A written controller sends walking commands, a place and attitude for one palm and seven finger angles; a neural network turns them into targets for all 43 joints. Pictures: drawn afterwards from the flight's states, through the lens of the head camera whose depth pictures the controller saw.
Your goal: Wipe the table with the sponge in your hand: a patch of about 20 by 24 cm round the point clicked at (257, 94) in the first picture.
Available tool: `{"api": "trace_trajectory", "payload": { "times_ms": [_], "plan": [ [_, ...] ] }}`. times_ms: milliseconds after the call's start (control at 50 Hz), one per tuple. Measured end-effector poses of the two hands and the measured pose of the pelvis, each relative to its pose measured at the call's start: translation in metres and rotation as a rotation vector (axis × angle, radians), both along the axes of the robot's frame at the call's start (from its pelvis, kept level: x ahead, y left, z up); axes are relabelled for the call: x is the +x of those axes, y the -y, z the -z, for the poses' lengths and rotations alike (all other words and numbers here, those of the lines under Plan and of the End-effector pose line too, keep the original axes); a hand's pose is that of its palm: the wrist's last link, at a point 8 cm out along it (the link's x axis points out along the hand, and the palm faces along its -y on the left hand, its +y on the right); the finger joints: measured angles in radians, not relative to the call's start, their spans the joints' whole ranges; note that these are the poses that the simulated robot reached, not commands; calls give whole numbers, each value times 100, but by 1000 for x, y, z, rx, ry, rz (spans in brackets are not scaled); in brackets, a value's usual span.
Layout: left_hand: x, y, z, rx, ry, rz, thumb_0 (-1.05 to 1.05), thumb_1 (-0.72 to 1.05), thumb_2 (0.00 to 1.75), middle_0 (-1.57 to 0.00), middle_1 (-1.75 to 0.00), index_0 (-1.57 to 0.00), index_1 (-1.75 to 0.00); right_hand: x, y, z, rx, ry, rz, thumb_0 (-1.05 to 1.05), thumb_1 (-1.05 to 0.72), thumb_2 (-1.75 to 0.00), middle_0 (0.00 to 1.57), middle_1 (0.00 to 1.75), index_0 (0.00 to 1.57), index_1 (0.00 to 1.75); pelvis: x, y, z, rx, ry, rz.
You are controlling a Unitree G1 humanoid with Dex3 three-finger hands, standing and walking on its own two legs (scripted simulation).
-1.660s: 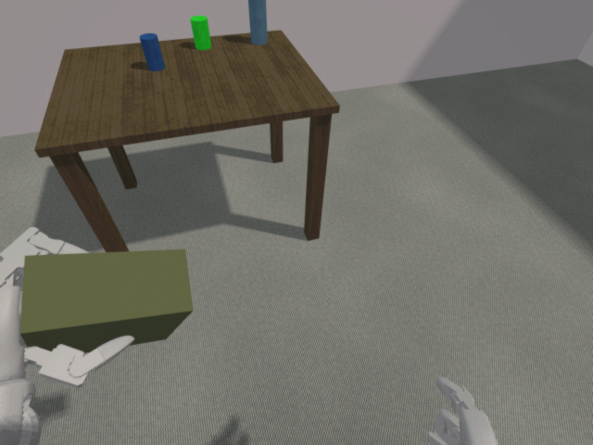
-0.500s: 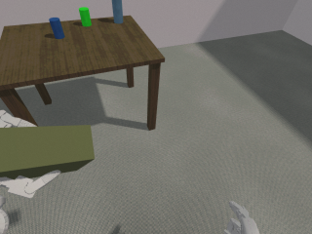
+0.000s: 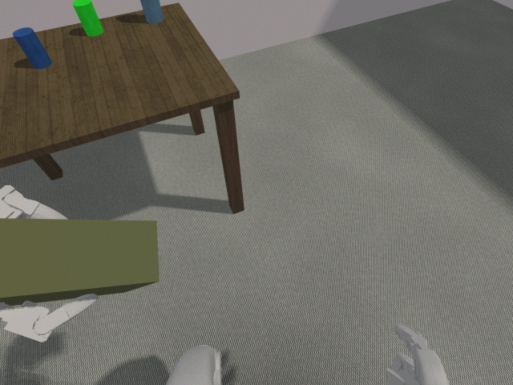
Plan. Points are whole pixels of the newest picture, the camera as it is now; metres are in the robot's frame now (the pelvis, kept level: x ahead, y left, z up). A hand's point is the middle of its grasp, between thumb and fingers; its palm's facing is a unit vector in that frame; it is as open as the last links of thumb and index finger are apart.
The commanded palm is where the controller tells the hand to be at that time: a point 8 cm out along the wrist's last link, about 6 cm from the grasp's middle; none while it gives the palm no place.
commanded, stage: walk to a spot facing it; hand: left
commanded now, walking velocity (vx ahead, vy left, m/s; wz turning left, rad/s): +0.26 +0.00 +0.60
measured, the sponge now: (99, 262) +0.24 +0.18 +0.15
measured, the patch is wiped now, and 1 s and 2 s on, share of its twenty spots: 0.00 0.00 0.00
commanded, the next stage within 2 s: turn to face it in 0.14 s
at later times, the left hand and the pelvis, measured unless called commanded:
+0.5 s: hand (31, 190) +0.30 +0.26 +0.20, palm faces +0.52 -0.73 -0.45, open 10.7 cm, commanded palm +0.24 +0.29 +0.18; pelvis +0.12 -0.01 -0.01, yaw +7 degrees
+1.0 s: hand (106, 174) +0.34 +0.19 +0.18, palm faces +0.39 -0.82 -0.42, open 10.7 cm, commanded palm +0.28 +0.23 +0.18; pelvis +0.13 -0.05 +0.00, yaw +1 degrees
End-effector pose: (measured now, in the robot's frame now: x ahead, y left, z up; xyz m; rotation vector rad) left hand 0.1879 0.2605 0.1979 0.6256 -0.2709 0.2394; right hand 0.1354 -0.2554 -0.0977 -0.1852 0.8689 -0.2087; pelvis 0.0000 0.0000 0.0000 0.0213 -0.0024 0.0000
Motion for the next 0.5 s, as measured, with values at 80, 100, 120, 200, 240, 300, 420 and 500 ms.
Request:
{"api": "trace_trajectory", "payload": {
  "times_ms": [80, 100, 120, 200, 240, 300, 420, 500],
  "plan": [
    [10, -8, -9, 8, 17, -52, -1, -53, 99, -67, -136, -67, -136, 30, 5, -13, -33, 0, -39, 1, -91, -90, 20, 30, 20, 30, 24, 4, -6, 17, -7, -34],
    [13, -11, -9, 3, 25, -69, -1, -53, 99, -67, -136, -67, -136, 38, 5, -15, -39, 1, -52, 1, -91, -90, 20, 30, 20, 30, 31, 4, -7, 20, -7, -44],
    [15, -14, -9, -5, 34, -87, -1, -53, 99, -67, -136, -67, -136, 47, 3, -16, -44, 3, -66, 1, -91, -90, 20, 30, 20, 30, 37, 4, -7, 22, -8, -52],
    [27, -28, -2, -58, 72, -154, -1, -53, 99, -67, -136, -67, -136, 85, -12, -19, -58, 20, -118, 1, -91, -90, 20, 30, 20, 30, 63, -2, -3, 30, -7, -77],
    [34, -35, 4, -82, 104, -173, -1, -53, 99, -67, -136, -67, -136, 106, -24, -17, -64, 47, -141, 1, -90, -90, 20, 30, 20, 30, 77, -8, 4, 37, -5, -88],
    [50, -44, 13, -97, 168, -169, -1, -53, 99, -67, -136, -67, -136, 138, -44, -9, -49, 116, -155, 1, -90, -90, 20, 30, 20, 30, 91, -16, 20, 30, 17, -104],
    [72, -47, 4, -73, 165, -177, -1, -53, 99, -67, -136, -67, -136, 173, -92, -13, 94, 144, -254, 1, -90, -90, 20, 30, 20, 30, 106, -5, 12, 8, 25, -133],
    [67, -28, -14, -40, 160, -184, -1, -53, 99, -67, -136, -67, -136, 185, -100, -14, 159, 159, -303, 1, -90, -90, 20, 30, 20, 30, 120, 5, 5, -10, 14, -126]
  ]
}}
